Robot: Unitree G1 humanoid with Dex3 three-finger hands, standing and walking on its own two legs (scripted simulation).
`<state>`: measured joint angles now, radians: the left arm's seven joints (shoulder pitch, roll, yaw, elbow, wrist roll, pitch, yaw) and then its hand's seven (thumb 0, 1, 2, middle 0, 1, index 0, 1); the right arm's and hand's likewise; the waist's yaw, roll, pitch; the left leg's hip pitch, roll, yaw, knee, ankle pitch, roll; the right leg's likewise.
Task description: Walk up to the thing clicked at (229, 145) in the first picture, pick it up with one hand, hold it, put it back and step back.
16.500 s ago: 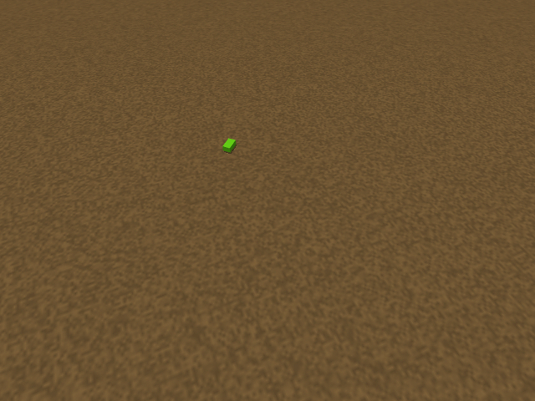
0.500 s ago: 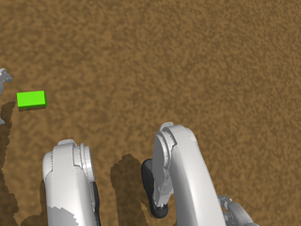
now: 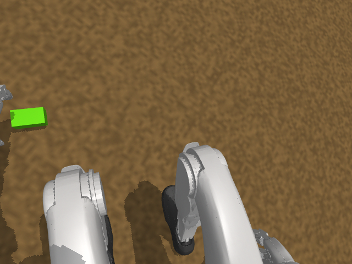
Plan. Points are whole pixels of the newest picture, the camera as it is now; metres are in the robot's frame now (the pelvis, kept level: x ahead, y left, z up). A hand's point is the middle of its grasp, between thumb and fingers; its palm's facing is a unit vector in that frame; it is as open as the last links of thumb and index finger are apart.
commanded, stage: rise first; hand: left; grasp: from above
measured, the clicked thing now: (29, 118) +0.47 +0.28 -0.31
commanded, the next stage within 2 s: approach in 0.98 s
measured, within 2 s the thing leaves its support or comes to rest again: neither
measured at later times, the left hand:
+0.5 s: hand out of the picture +0.42 +0.32 -0.17, palm faces -0.45 -0.07 -0.89, open 10.2 cm
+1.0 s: hand out of the picture +0.43 +0.32 -0.18, palm faces -0.45 -0.07 -0.89, open 9.6 cm
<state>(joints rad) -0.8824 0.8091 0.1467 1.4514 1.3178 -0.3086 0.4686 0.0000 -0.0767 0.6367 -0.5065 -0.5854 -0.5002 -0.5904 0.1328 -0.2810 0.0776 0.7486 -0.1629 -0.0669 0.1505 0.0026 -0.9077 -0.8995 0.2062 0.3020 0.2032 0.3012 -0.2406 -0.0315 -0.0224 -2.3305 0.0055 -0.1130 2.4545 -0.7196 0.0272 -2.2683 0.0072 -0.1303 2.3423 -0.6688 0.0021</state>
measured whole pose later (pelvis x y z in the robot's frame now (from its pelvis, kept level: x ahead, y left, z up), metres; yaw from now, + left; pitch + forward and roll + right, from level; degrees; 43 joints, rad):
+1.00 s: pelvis +0.00 +0.00 +0.00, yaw +0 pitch +33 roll -9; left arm -0.89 0.81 0.13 1.43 1.31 -0.32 0.43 0.00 0.13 0.46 -0.70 -0.39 -0.69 -0.40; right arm 0.15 -0.28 0.08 0.75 -0.16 -0.07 0.16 0.00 -0.91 -0.90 0.21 0.30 0.20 0.30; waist -0.24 -0.02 -0.03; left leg -2.33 0.00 -0.11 2.45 -0.71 0.02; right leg -2.27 0.00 -0.13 2.34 -0.66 0.00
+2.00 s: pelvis +0.00 +0.00 +0.00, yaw +0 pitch +32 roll -10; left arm -0.97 0.80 0.04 1.46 1.28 -0.34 0.39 0.00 -0.09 0.61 -0.50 -0.56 -0.50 -0.56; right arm 0.17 -0.31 0.09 0.74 -0.17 -0.09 0.16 0.00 -0.90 -0.89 0.21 0.30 0.20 0.30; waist -0.24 -0.04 0.00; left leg -2.34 -0.01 -0.13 2.47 -0.70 0.02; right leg -2.26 0.00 -0.14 2.35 -0.65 0.00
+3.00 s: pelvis -0.01 +0.01 -0.02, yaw -5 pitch +27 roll -14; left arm -1.02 0.97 0.12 1.75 1.37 -0.27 0.65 0.00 -0.20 0.77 -0.39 -0.65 -0.36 -0.68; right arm 0.11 -0.34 0.26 0.68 -0.27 -0.24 0.27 0.00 -0.90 -0.90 0.20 0.30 0.20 0.30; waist -0.38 -0.12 0.13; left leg -2.34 0.01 -0.20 2.57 -0.73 0.03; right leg -2.25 0.04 -0.21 2.39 -0.64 0.02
